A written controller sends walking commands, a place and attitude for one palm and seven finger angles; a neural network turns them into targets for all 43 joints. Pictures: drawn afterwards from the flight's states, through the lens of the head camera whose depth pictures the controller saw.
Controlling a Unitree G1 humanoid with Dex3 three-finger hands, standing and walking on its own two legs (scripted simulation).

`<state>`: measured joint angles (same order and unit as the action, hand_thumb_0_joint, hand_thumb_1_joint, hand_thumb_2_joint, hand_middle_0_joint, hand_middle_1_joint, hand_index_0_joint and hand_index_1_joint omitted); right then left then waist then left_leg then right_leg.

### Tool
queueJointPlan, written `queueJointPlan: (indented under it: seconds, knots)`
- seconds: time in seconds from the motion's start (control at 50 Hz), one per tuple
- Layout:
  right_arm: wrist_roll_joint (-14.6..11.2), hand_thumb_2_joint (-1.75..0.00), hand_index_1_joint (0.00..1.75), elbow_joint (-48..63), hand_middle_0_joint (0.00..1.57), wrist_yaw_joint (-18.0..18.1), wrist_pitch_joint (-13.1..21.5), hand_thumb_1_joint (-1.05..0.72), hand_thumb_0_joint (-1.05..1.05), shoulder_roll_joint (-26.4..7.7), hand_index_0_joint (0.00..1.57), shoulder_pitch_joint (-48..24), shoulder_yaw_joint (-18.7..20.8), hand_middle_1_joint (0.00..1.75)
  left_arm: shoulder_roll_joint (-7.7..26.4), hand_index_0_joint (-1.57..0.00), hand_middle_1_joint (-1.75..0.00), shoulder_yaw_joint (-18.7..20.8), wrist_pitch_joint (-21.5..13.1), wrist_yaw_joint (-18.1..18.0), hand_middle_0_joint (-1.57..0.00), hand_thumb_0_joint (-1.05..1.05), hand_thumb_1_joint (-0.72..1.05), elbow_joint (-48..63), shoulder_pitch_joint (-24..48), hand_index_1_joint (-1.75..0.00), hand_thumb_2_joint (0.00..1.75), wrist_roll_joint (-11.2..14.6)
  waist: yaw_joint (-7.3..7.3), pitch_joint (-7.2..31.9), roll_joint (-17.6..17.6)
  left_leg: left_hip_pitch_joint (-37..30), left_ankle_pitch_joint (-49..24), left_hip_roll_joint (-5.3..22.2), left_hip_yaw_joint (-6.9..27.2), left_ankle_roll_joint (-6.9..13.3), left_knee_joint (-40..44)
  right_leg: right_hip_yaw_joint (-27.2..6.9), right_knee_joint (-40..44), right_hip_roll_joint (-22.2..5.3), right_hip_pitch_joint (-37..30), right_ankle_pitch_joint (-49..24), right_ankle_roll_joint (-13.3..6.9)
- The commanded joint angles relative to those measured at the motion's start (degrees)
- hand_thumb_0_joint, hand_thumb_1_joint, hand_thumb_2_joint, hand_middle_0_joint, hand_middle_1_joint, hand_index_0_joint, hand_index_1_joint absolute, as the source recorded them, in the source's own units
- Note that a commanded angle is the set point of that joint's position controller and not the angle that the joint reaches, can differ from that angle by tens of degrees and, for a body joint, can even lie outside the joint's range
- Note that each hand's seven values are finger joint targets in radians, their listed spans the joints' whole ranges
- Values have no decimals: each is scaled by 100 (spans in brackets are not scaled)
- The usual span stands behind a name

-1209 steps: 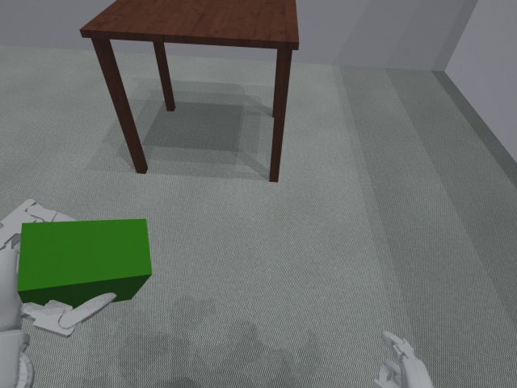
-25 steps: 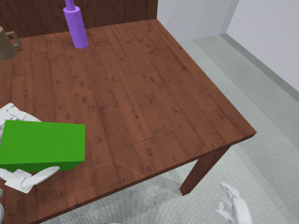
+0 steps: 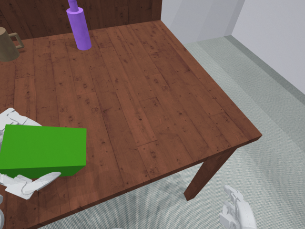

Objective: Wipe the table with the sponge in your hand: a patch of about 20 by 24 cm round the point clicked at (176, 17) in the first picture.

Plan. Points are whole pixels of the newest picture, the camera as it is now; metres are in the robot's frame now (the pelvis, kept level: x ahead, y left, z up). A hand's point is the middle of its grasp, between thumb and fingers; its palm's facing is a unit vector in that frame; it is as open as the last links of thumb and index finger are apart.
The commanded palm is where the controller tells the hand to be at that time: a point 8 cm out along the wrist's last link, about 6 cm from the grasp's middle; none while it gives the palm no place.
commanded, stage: shuffle to correct the standing spot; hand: left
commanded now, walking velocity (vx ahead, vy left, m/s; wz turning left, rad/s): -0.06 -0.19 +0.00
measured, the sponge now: (57, 154) +0.23 +0.21 +0.14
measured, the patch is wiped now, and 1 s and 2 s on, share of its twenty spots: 0.00 0.00 0.00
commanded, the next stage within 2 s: none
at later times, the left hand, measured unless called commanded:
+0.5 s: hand (32, 153) +0.22 +0.24 +0.16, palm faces +0.30 -0.86 -0.41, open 10.5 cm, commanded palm +0.16 +0.28 +0.18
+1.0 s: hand (33, 153) +0.22 +0.24 +0.16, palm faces +0.31 -0.86 -0.40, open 10.5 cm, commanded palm +0.16 +0.28 +0.18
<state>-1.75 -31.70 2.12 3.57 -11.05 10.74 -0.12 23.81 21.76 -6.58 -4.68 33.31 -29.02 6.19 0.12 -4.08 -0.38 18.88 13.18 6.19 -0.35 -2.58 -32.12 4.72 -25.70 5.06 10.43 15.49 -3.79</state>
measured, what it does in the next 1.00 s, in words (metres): stands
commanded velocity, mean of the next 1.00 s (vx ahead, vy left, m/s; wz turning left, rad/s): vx -0.05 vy -0.19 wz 0.00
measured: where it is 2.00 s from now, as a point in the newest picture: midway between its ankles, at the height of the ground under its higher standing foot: outside the picture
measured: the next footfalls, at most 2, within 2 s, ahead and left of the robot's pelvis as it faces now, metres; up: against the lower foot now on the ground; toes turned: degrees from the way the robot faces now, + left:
none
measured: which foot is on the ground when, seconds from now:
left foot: down 0.00-1.00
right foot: down 0.00-1.00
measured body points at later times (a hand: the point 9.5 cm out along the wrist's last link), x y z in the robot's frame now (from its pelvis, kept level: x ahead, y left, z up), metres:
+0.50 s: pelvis +0.00 +0.00 +0.00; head +0.03 +0.01 +0.45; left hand +0.20 +0.28 +0.18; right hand +0.17 -0.23 -0.08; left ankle +0.04 +0.15 -0.73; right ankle -0.02 -0.08 -0.73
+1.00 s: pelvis +0.00 +0.00 +0.00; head +0.04 +0.01 +0.45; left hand +0.20 +0.28 +0.18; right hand +0.18 -0.23 -0.08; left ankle +0.04 +0.15 -0.73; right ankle -0.02 -0.08 -0.73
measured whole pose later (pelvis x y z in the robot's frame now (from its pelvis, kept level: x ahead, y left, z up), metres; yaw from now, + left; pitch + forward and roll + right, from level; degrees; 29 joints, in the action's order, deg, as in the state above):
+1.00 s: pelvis +0.00 +0.00 +0.00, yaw +1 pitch +0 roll -2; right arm -1.7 -32.2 2.3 3.0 -11.4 11.1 -0.2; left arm 23.4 21.3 -5.7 -5.3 33.2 -28.8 6.4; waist 0.4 -3.7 -0.5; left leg 19.5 13.7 5.9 0.3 -2.8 -32.9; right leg 5.4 -27.4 4.8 11.2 16.8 -4.0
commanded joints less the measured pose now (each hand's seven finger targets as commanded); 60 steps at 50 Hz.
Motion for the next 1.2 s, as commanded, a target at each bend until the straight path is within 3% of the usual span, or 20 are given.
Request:
queueJointPlan:
  seconds: [0.0, 0.02, 0.08, 0.12, 0.14, 0.22, 0.48, 0.52, 0.54, 0.7, 0.72, 0.78, 0.82, 0.9, 0.92, 0.98, 1.02, 1.08, 1.12, 1.18]
  knots:
    - [-28, -90, 30, 872, 20, 54, 297, -90, 0, -686, 20, -434, 301, 30, 968, -120, -160, 714, -373, -163, -120, 0, 10, 1195, 251, -160, 130, 50, 74, 988, -365, -823, -370, 281, 371, 403, 289, -790, 489, -930, 283, -1216, 71]
    - [18, -90, 30, 851, 20, 48, 270, -90, 0, -685, 20, -359, 262, 30, 790, -120, -160, 569, -395, -149, -120, 0, 10, 1136, 240, -160, 130, 57, 75, 924, -391, -731, -242, 290, 369, 431, 335, -677, 497, -870, 307, -1086, 108]
    - [16, -90, 30, 893, 20, 57, 297, -90, 0, -716, 20, -379, 317, 30, 951, -120, -160, 683, -379, -164, -120, 0, 10, 1224, 433, -160, 130, 28, 55, 844, -347, -624, -66, 334, 470, 422, 389, -736, 489, -880, 325, -957, 114]
    - [33, -90, 30, 842, 20, 60, 290, -90, 0, -684, 20, -393, 241, 30, 813, -120, -160, 576, -411, -180, -120, 0, 10, 1220, 352, -160, 130, 29, 71, 892, -659, -658, 32, 379, 511, 477, 616, -572, 448, -750, 299, -812, 175]
    - [33, -90, 30, 891, 20, 70, 311, -90, 0, -718, 20, -427, 301, 30, 967, -120, -160, 705, -391, -184, -120, 0, 10, 1211, 404, -160, 130, 7, 42, 813, -658, -585, -56, 461, 586, 480, 664, -602, 454, -751, 256, -830, 225]
    - [28, -90, 30, 841, 20, 44, 313, -90, 0, -693, 20, -362, 246, 30, 785, -120, -160, 577, -392, -155, -120, 0, 10, 1092, 250, -160, 130, 13, 48, 975, -576, -711, -304, 438, 538, 479, 640, -464, 459, -677, 127, -947, 232]
    - [16, -90, 30, 869, 20, 39, 282, -90, 0, -724, 20, -339, 330, 30, 971, -120, -160, 724, -344, -162, -120, 0, 10, 1180, 304, -160, 130, 25, 43, 1048, -303, -751, -802, 348, 442, 421, 234, -660, 415, -886, 148, -1402, 107]
    - [24, -90, 30, 830, 20, 40, 273, -90, 0, -691, 20, -339, 259, 30, 845, -120, -160, 625, -374, -160, -120, 0, 10, 1174, 185, -160, 130, 45, 61, 1119, -488, -874, -983, 355, 429, 456, 313, -510, 361, -799, 165, -1422, 138]
    - [18, -90, 30, 885, 20, 46, 283, -90, 0, -730, 20, -379, 324, 30, 1003, -120, -160, 752, -353, -162, -120, 0, 10, 1233, 242, -160, 130, 32, 38, 1074, -528, -837, -1140, 413, 485, 449, 317, -573, 358, -822, 131, -1493, 166]
    - [-29, -90, 30, 857, 20, 48, 268, -90, 0, -696, 20, -409, 294, 30, 968, -120, -160, 701, -321, -183, -120, 0, 10, 1137, 208, -160, 130, 70, 88, 1004, -310, -807, -486, 233, 367, 391, 147, -797, 463, -966, 317, -1298, 34]
    - [11, -90, 30, 828, 20, 38, 240, -90, 0, -685, 20, -354, 253, 30, 809, -120, -160, 591, -334, -174, -120, 0, 10, 1019, 178, -160, 130, 70, 91, 908, -273, -705, -365, 228, 340, 422, 130, -704, 499, -927, 379, -1199, 64]
    - [-2, -90, 30, 865, 20, 41, 247, -90, 0, -727, 20, -357, 329, 30, 970, -120, -160, 701, -328, -192, -120, 0, 10, 1193, 375, -160, 130, 58, 78, 960, -190, -714, -500, 203, 356, 395, -15, -822, 434, -1050, 368, -1384, -1]
    - [19, -90, 30, 833, 20, 46, 243, -90, 0, -691, 20, -375, 247, 30, 826, -120, -160, 595, -347, -192, -120, 0, 10, 1142, 217, -160, 130, 72, 88, 959, -394, -782, -528, 251, 405, 454, 177, -665, 383, -911, 416, -1255, 58]
    - [-16, -90, 30, 864, 20, 52, 264, -90, 0, -701, 20, -460, 284, 30, 1017, -120, -160, 738, -322, -203, -120, 0, 10, 1235, 256, -160, 130, 62, 64, 1020, -462, -808, -862, 336, 465, 456, 217, -663, 363, -886, 248, -1385, 119]
    - [19, -90, 30, 829, 20, 39, 241, -90, 0, -700, 20, -363, 247, 30, 804, -120, -160, 594, -342, -174, -120, 0, 10, 1149, 204, -160, 130, 64, 70, 1027, -463, -755, -843, 340, 488, 473, 274, -519, 338, -806, 220, -1323, 139]
    - [16, -90, 30, 904, 20, 33, 250, -90, 0, -742, 20, -366, 314, 30, 984, -120, -160, 740, -321, -167, -120, 0, 10, 1231, 259, -160, 130, 40, 34, 1032, -557, -683, -982, 413, 530, 456, 267, -550, 373, -828, 99, -1362, 179]
    - [23, -90, 30, 861, 20, 37, 246, -90, 0, -699, 20, -367, 243, 30, 818, -120, -160, 609, -334, -163, -120, 0, 10, 1152, 108, -160, 130, 58, 57, 1077, -566, -750, -754, 393, 489, 479, 348, -483, 389, -772, 141, -1233, 185]
    - [15, -90, 30, 904, 20, 37, 238, -90, 0, -727, 20, -344, 308, 30, 963, -120, -160, 728, -286, -167, -120, 0, 10, 1109, 180, -160, 130, 50, 39, 1055, -309, -671, -865, 361, 449, 428, 159, -588, 440, -888, 93, -1394, 158]
    - [15, -90, 30, 849, 20, 32, 229, -90, 0, -696, 20, -341, 245, 30, 757, -120, -160, 534, -294, -169, -120, 0, 10, 1065, 131, -160, 130, 73, 86, 1036, -335, -726, -518, 266, 382, 427, 152, -612, 453, -898, 256, -1260, 86]
    - [8, -90, 30, 890, 20, 49, 240, -90, 0, -719, 20, -375, 308, 30, 970, -120, -160, 701, -269, -191, -120, 0, 10, 1145, 272, -160, 130, 63, 66, 993, -213, -696, -527, 263, 407, 412, 52, -733, 425, -992, 340, -1317, 51]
